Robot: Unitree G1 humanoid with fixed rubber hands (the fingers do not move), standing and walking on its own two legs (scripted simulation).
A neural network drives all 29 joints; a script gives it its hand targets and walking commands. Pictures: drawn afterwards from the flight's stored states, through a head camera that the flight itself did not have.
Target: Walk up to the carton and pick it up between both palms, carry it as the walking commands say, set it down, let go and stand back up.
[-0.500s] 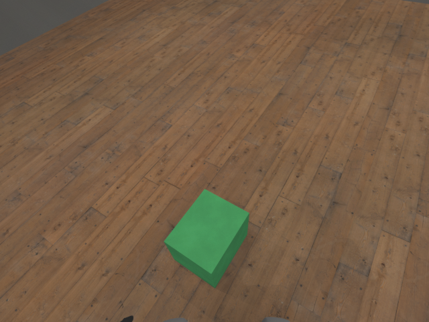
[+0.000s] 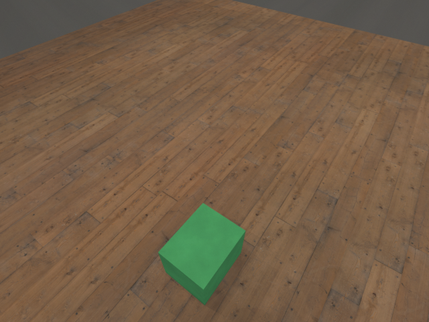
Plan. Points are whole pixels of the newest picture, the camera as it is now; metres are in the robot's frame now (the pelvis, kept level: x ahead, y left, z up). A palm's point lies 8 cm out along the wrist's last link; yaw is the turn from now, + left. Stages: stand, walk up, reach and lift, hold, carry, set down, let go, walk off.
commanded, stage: walk up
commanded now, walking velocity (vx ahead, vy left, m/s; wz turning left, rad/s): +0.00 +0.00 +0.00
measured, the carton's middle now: (203, 252) +0.51 +0.06 -0.66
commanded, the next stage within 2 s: none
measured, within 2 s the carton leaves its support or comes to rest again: neither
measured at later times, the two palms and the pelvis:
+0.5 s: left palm out of the picture +0.01 +0.19 -0.15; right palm out of the picture -0.03 -0.21 -0.15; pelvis +0.02 -0.02 +0.00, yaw -1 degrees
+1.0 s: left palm out of the picture +0.00 +0.27 -0.14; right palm out of the picture +0.03 -0.23 -0.14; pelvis +0.01 +0.03 -0.01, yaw -8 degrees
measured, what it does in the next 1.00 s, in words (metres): lifts its left foot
